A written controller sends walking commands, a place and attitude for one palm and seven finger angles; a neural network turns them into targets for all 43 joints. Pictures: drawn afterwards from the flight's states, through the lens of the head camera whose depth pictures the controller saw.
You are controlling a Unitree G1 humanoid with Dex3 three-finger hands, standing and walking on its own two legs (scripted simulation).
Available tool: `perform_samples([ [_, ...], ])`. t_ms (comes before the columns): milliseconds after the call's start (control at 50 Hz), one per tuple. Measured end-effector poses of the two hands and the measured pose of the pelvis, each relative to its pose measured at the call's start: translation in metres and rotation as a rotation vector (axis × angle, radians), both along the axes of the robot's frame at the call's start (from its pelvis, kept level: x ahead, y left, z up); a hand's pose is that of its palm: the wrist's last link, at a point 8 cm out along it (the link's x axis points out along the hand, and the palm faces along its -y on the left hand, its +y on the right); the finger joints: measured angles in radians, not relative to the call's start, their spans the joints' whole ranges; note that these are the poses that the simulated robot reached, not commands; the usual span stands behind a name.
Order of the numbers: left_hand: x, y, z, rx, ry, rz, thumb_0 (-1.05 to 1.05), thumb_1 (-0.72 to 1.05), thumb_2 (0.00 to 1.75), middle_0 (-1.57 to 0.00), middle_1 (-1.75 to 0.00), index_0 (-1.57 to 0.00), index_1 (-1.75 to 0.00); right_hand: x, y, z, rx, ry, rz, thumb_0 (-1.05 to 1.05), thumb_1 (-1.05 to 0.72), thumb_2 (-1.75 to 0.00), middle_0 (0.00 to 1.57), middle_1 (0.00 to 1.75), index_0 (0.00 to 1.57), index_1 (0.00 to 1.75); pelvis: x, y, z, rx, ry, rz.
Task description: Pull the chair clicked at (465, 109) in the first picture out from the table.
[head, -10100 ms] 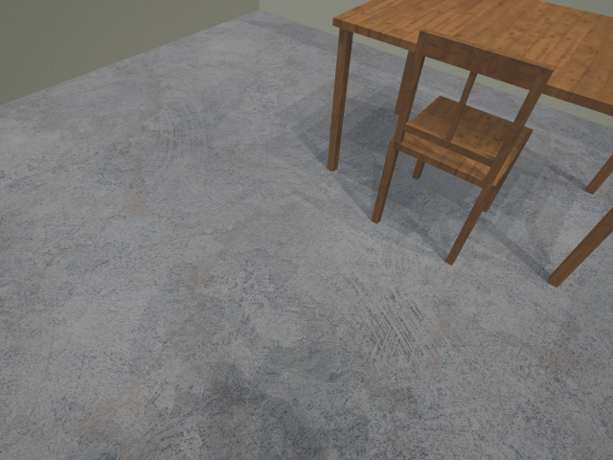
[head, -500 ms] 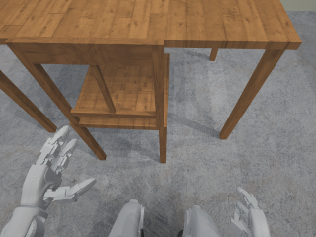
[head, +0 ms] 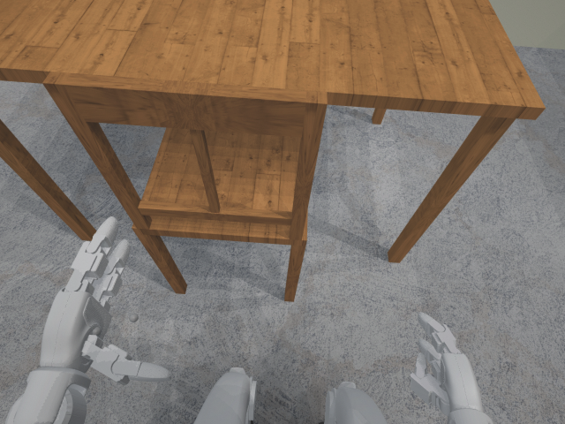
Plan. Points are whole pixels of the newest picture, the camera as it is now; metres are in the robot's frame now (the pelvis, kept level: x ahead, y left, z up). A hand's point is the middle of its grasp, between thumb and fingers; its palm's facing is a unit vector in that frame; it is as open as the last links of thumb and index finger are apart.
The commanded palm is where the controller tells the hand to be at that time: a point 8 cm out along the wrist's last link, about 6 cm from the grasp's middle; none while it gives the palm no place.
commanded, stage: raise the hand toward the chair's back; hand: left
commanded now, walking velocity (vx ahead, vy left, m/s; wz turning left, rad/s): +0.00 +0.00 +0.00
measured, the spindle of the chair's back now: (207, 173) +0.51 +0.18 -0.02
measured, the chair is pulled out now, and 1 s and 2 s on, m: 0.00 0.00 0.00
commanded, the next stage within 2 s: aim the fingers beside a spindle in 0.80 s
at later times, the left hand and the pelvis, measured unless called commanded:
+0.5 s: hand (135, 295) +0.25 +0.20 +0.06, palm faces +0.03 -1.00 -0.05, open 16.9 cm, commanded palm +0.22 +0.25 +0.07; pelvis +0.00 -0.01 +0.01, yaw +0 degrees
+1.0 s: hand (152, 303) +0.25 +0.18 +0.06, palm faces +0.04 -1.00 -0.05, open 16.9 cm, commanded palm +0.23 +0.23 +0.06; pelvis +0.00 -0.02 +0.00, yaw +0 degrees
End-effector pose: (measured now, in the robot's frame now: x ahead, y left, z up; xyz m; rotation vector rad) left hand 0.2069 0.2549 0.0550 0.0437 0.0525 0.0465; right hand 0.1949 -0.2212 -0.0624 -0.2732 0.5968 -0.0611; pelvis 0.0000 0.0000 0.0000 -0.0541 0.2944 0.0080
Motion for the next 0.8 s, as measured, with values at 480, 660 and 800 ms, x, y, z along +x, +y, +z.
perform_samples([
  [480,0.023,0.003,0.012,0.004,-0.006,-0.014,-0.01,-0.5,0.3,-0.06,-0.08,-0.06,-0.08,-0.025,-0.023,0.0,-0.025,0.08,-0.042,0.02,-0.9,-0.9,0.21,0.3,0.2,0.3,0.004,-0.005,0.009,0.009,-0.008,-0.005],
  [660,0.018,-0.009,0.01,0.01,-0.004,-0.004,-0.01,-0.5,0.3,-0.06,-0.08,-0.06,-0.08,-0.029,-0.032,-0.002,-0.017,0.067,-0.047,0.02,-0.91,-0.9,0.2,0.3,0.2,0.3,0.001,-0.014,0.008,0.018,-0.013,-0.009],
  [800,0.016,-0.016,0.011,0.017,-0.007,-0.004,-0.01,-0.5,0.3,-0.06,-0.08,-0.06,-0.08,-0.025,-0.033,-0.005,0.002,0.051,-0.037,0.02,-0.91,-0.9,0.2,0.3,0.2,0.3,-0.002,-0.02,0.006,0.024,-0.017,-0.008],
])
